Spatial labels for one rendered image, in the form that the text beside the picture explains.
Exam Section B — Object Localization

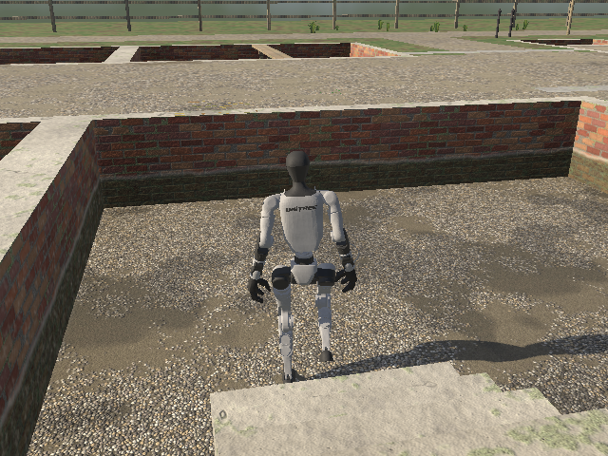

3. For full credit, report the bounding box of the left robot upper arm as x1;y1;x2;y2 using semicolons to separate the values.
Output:
259;194;280;249

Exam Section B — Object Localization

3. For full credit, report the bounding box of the humanoid robot torso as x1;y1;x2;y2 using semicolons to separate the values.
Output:
278;187;323;285

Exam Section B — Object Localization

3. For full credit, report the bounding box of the robot left hand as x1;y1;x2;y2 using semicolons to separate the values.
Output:
248;277;271;303

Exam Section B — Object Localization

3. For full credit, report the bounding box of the robot left forearm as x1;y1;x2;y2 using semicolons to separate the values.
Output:
250;234;269;280

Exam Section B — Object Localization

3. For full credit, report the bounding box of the robot right forearm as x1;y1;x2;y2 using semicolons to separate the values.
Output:
336;228;355;272

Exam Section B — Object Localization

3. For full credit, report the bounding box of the robot right hand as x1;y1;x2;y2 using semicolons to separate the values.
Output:
334;268;357;293

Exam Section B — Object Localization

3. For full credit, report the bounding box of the right robot upper arm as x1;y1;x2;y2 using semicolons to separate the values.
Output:
319;190;346;242

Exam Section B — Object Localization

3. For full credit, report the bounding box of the robot left foot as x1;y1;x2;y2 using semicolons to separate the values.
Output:
282;369;295;384

